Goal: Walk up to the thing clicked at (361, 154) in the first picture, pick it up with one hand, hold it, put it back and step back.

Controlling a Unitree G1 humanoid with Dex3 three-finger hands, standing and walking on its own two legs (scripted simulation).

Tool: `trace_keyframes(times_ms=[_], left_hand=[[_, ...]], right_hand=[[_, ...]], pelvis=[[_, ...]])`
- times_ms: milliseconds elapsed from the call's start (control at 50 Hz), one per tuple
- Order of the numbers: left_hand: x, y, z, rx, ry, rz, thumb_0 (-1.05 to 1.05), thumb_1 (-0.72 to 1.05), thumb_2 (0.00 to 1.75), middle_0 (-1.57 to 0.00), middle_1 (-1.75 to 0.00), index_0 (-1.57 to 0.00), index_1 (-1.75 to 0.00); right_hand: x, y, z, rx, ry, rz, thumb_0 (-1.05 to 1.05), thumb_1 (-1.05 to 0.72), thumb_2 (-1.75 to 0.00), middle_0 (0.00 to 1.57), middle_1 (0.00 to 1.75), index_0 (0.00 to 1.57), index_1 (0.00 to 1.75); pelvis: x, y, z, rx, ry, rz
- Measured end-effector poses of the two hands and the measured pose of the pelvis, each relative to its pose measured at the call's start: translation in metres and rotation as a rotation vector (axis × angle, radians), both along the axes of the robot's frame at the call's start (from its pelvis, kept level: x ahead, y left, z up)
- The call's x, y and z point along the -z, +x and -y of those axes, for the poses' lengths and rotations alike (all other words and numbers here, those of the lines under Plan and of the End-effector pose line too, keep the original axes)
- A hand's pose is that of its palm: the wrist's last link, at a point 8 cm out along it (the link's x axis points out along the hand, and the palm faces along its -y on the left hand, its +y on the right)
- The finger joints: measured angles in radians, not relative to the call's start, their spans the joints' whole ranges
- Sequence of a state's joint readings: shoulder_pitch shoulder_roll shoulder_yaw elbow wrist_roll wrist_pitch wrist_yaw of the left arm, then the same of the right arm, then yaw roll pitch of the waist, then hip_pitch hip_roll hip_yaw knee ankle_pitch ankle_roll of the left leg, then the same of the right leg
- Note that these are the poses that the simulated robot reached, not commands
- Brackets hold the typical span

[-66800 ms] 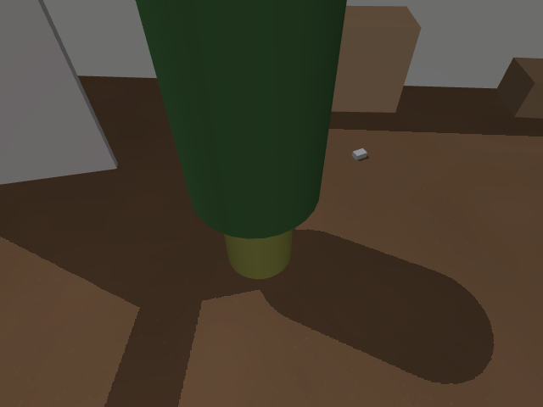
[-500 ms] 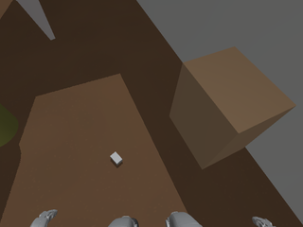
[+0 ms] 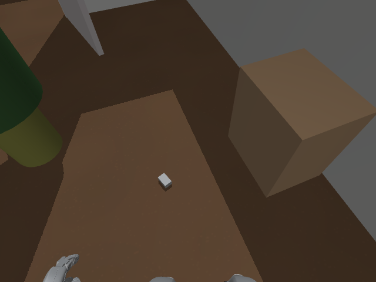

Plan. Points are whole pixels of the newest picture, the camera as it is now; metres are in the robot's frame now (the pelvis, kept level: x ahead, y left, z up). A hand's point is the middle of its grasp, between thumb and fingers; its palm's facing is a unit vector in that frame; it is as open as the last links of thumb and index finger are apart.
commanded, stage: step back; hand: left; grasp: from above
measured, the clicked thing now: (164, 180) +0.69 +0.21 -0.74
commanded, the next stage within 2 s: none
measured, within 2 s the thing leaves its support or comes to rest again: neither
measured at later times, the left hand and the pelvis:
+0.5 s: hand out of the picture -0.10 +0.25 -0.15, palm faces -0.05 -0.91 -0.41, open 7.4 cm; pelvis -0.18 -0.02 -0.01, yaw -3 degrees
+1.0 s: hand out of the picture -0.24 +0.25 -0.15, palm faces +0.01 -0.92 -0.38, open 7.4 cm; pelvis -0.35 -0.02 +0.00, yaw +0 degrees
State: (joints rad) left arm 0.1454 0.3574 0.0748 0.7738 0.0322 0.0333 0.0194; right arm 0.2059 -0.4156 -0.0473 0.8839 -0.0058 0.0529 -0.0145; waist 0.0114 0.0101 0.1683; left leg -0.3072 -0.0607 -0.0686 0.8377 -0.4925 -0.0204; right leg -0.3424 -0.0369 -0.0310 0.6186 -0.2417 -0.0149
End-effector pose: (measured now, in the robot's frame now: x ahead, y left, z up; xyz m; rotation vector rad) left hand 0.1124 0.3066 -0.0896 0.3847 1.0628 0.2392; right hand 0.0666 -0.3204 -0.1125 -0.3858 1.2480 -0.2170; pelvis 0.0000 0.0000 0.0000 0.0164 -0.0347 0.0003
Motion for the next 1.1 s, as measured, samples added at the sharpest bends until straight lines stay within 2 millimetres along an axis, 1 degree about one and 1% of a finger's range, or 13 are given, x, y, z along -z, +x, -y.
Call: trace_keyframes(times_ms=[80, 200, 320, 400, 480, 540, 580, 700, 820, 900, 960, 1040, 1100], left_hand=[[0.017, -0.020, -0.012, -0.001, -0.032, 0.017, 0.01, 0.90, 0.90, -0.21, -0.30, -0.20, -0.30], [0.020, -0.065, -0.015, -0.038, -0.060, -0.026, 0.01, 0.90, 0.90, -0.21, -0.30, -0.20, -0.30], [0.023, -0.123, -0.011, -0.026, -0.050, -0.089, 0.01, 0.91, 0.90, -0.21, -0.30, -0.20, -0.30], [0.026, -0.161, -0.003, -0.007, -0.029, -0.127, 0.01, 0.91, 0.90, -0.21, -0.30, -0.20, -0.30], [0.023, -0.205, 0.011, -0.004, -0.011, -0.142, 0.01, 0.91, 0.90, -0.21, -0.30, -0.20, -0.30], [0.012, -0.237, 0.018, -0.020, -0.006, -0.151, 0.01, 0.90, 0.90, -0.21, -0.30, -0.20, -0.30], [0.006, -0.252, 0.019, -0.029, 0.005, -0.154, 0.01, 0.90, 0.90, -0.21, -0.30, -0.20, -0.30], [-0.001, -0.271, 0.011, -0.026, 0.036, -0.075, 0.01, 0.90, 0.90, -0.21, -0.30, -0.21, -0.30], [0.016, -0.292, -0.003, -0.035, 0.012, 0.000, 0.01, 0.90, 0.90, -0.21, -0.30, -0.20, -0.30], [0.016, -0.319, 0.002, -0.045, -0.018, -0.025, 0.01, 0.90, 0.90, -0.21, -0.30, -0.20, -0.30], [0.016, -0.345, 0.009, -0.039, -0.035, -0.039, 0.01, 0.91, 0.90, -0.21, -0.30, -0.20, -0.30], [0.020, -0.386, 0.020, -0.011, -0.038, -0.086, 0.01, 0.91, 0.90, -0.21, -0.30, -0.20, -0.30], [0.024, -0.420, 0.029, -0.007, -0.022, -0.123, 0.01, 0.91, 0.90, -0.21, -0.30, -0.20, -0.30]], right_hand=[[0.000, -0.023, -0.014, -0.019, -0.012, 0.012, 0.01, -0.91, -0.90, 0.21, 0.30, 0.20, 0.29], [-0.018, -0.052, -0.028, -0.034, -0.006, 0.051, 0.01, -0.91, -0.90, 0.21, 0.30, 0.20, 0.30], [-0.025, -0.064, -0.023, -0.042, -0.012, 0.146, 0.01, -0.90, -0.90, 0.21, 0.31, 0.20, 0.30], [-0.019, -0.082, -0.010, -0.045, -0.004, 0.197, 0.00, -0.90, -0.90, 0.21, 0.31, 0.20, 0.30], [-0.003, -0.113, 0.011, -0.016, 0.012, 0.206, 0.00, -0.90, -0.90, 0.21, 0.31, 0.20, 0.30], [-0.002, -0.144, 0.016, 0.008, 0.021, 0.165, 0.00, -0.91, -0.90, 0.21, 0.30, 0.20, 0.30], [-0.002, -0.165, 0.018, 0.014, 0.026, 0.141, 0.00, -0.91, -0.90, 0.21, 0.30, 0.20, 0.29], [0.006, -0.231, 0.016, -0.008, 0.016, 0.029, 0.01, -0.91, -0.90, 0.21, 0.30, 0.20, 0.29], [0.009, -0.282, -0.002, -0.040, 0.011, -0.012, 0.01, -0.91, -0.90, 0.21, 0.30, 0.20, 0.29], [-0.004, -0.306, -0.007, -0.047, 0.017, 0.016, 0.01, -0.91, -0.90, 0.21, 0.30, 0.20, 0.30], [-0.012, -0.315, -0.003, -0.049, 0.007, 0.057, 0.01, -0.90, -0.90, 0.21, 0.31, 0.20, 0.30], [-0.015, -0.325, 0.009, -0.047, 0.006, 0.135, 0.01, -0.90, -0.90, 0.21, 0.31, 0.20, 0.30], [-0.008, -0.339, 0.024, -0.031, 0.012, 0.171, 0.00, -0.90, -0.90, 0.21, 0.31, 0.20, 0.30]], pelvis=[[0.009, -0.030, -0.010, -0.015, 0.010, 0.016], [-0.002, -0.065, -0.011, -0.007, -0.032, 0.012], [-0.003, -0.106, -0.005, 0.035, -0.039, 0.001], [0.005, -0.140, 0.005, 0.065, -0.031, -0.001], [0.012, -0.174, 0.017, 0.060, -0.049, 0.010], [0.005, -0.192, 0.021, 0.065, -0.002, 0.009], [0.000, -0.203, 0.021, 0.055, 0.011, 0.004], [0.002, -0.243, 0.020, 0.003, 0.008, -0.005], [0.011, -0.293, 0.012, -0.027, 0.026, 0.019], [0.003, -0.320, 0.014, -0.025, -0.016, 0.015], [-0.001, -0.340, 0.017, -0.006, -0.028, 0.004], [0.001, -0.367, 0.025, 0.031, -0.023, -0.006], [0.008, -0.386, 0.033, 0.051, -0.038, 0.004]])
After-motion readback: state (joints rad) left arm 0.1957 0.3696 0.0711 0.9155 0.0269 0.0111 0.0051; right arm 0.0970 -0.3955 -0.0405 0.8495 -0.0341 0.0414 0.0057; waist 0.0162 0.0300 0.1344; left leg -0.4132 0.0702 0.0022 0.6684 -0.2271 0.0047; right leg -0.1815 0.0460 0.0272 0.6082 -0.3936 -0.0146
